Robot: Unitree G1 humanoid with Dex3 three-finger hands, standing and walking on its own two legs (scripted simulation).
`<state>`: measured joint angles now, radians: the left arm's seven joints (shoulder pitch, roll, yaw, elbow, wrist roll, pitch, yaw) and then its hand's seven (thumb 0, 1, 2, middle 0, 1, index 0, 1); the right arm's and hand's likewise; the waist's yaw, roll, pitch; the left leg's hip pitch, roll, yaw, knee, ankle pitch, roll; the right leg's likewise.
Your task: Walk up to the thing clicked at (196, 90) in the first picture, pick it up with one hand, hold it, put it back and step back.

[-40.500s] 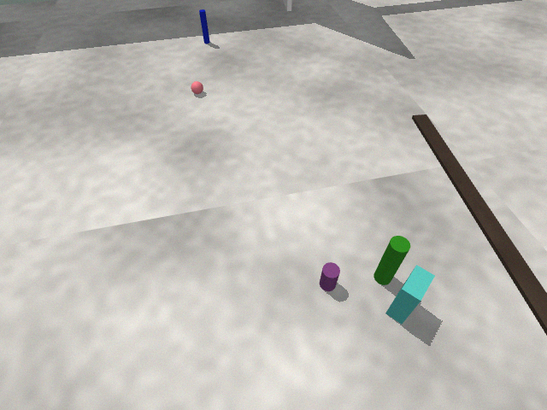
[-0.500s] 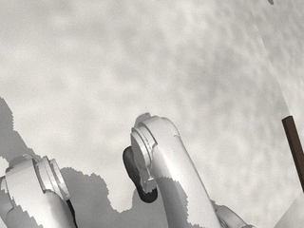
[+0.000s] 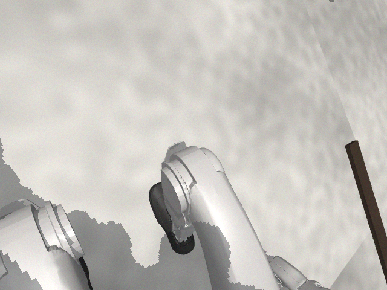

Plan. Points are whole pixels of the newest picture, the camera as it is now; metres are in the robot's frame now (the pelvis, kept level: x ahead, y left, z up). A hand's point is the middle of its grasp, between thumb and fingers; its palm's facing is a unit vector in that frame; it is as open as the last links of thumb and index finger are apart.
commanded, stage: open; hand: left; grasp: from above
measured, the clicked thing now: out of the picture +0.47 +0.30 -0.26
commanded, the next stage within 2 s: withdraw in 0.64 s
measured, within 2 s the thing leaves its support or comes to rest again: neither
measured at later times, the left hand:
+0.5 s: hand out of the picture +0.45 +0.31 -0.24, palm faces -0.45 -0.15 -0.88, open 13.7 cm
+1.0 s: hand out of the picture +0.49 +0.32 -0.20, palm faces -0.29 -0.12 -0.95, open 14.0 cm
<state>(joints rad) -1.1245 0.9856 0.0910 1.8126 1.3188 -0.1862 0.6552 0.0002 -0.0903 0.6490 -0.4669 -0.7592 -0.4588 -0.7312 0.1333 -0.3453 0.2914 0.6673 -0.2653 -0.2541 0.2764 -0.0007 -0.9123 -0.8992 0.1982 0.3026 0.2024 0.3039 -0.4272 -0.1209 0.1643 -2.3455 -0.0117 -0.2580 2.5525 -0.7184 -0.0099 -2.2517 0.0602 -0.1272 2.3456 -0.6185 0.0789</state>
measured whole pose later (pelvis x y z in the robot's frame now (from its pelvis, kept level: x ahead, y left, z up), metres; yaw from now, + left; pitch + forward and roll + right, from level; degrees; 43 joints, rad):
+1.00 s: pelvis +0.01 +0.00 +0.01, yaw +0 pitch +31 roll -14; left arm -1.02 0.91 0.15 1.50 1.26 -0.12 0.58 0.00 -0.51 1.01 -0.10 -1.02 -0.09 -1.02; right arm 0.20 -0.34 0.22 0.67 -0.23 -0.22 0.29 0.00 -0.92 -0.90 0.20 0.30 0.20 0.30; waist -0.38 -0.07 0.10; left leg -2.35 -0.01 -0.25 2.51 -0.73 -0.02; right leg -2.26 0.04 -0.12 2.32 -0.63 0.06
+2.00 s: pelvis +0.01 +0.00 +0.06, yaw +7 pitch +37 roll -8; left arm -0.92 0.68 0.07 1.22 1.08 -0.04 0.27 0.00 -0.20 0.88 -0.21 -0.70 -0.19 -0.71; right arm 0.24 -0.26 0.05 0.69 -0.09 -0.01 0.14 0.00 -0.90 -0.89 0.20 0.30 0.20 0.30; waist -0.24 0.06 -0.12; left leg -2.25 -0.01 -0.12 2.30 -0.71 0.00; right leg -2.20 0.01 -0.03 2.20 -0.66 0.07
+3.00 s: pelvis +0.07 +0.00 +0.40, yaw +14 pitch +13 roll -3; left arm 0.43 0.22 0.04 -0.08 -0.07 0.46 0.08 0.01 0.90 0.90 -0.20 -0.30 -0.20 -0.30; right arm 0.32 -0.22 0.04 0.53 0.03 -0.16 -0.17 0.01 -0.90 -0.90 0.20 0.30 0.20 0.30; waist -0.07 0.05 -0.18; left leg -0.82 0.03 -0.07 1.09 -0.50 -0.01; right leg -0.78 0.00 -0.04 1.01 -0.46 0.03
